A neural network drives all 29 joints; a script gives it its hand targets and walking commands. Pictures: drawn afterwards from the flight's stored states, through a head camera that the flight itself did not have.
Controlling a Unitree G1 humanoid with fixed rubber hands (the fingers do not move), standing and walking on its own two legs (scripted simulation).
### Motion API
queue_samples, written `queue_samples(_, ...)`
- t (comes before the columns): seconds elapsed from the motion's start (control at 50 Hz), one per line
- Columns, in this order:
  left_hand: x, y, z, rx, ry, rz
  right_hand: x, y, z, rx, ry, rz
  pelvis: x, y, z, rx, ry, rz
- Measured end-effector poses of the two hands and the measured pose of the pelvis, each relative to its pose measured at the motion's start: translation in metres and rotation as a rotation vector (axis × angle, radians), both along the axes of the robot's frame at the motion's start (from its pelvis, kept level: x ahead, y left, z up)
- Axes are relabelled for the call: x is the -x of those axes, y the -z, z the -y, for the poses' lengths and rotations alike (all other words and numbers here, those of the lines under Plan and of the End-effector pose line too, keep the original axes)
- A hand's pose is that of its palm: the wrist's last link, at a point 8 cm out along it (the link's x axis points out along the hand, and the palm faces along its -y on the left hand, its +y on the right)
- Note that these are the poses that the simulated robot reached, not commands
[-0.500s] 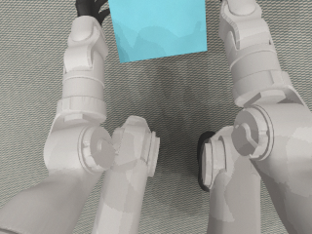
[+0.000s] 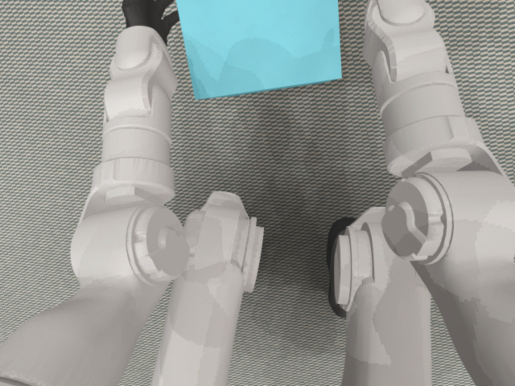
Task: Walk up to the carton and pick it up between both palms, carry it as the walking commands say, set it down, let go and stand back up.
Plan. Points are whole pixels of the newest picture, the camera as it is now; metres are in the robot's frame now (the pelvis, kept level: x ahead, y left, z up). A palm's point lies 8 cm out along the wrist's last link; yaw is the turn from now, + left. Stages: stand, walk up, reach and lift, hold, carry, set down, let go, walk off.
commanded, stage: set down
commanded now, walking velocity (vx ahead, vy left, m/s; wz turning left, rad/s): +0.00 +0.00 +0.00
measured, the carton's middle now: (261, 1) +0.56 +0.05 -0.25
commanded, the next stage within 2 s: none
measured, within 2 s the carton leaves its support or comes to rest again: neither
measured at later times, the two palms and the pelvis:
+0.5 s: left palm (148, 25) +0.51 +0.18 -0.17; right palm out of the picture +0.56 -0.09 -0.18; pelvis +0.00 +0.00 +0.00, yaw +0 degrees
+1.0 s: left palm (133, 30) +0.51 +0.19 -0.15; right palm out of the picture +0.56 -0.13 -0.16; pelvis -0.01 +0.00 +0.00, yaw -1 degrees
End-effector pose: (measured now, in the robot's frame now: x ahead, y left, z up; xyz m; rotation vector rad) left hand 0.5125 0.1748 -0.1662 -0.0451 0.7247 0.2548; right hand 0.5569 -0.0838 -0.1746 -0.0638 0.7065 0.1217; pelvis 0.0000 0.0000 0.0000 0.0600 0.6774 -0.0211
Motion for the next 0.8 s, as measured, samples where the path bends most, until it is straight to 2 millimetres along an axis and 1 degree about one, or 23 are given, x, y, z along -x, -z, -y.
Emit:
queue_samples(0.54, -0.002, 0.003, -0.001, -0.015, 0.020, 0.010, -0.002, 0.004, 0.001, -0.008, -0.020, 0.016, -0.001, 0.004, 0.000, 0.000, 0.000, 0.011)
queue_samples(0.6, 0.001, 0.006, -0.001, -0.017, 0.038, -0.009, 0.001, 0.008, 0.003, 0.006, -0.025, 0.001, -0.001, 0.003, 0.000, -0.001, 0.001, 0.009)
queue_samples(0.66, 0.010, 0.016, 0.000, -0.019, 0.054, -0.053, 0.011, 0.019, 0.011, 0.034, -0.021, -0.032, 0.001, 0.000, 0.000, 0.000, 0.002, 0.009)
queue_samples(0.72, 0.020, 0.023, -0.002, -0.031, 0.052, -0.075, 0.018, 0.026, 0.028, 0.069, 0.007, -0.036, 0.003, -0.002, 0.000, 0.001, 0.004, 0.016)
queue_samples(0.8, 0.024, 0.024, -0.008, -0.039, 0.039, -0.064, 0.020, 0.026, 0.048, 0.094, 0.029, -0.038, 0.008, -0.003, 0.000, 0.004, 0.006, 0.032)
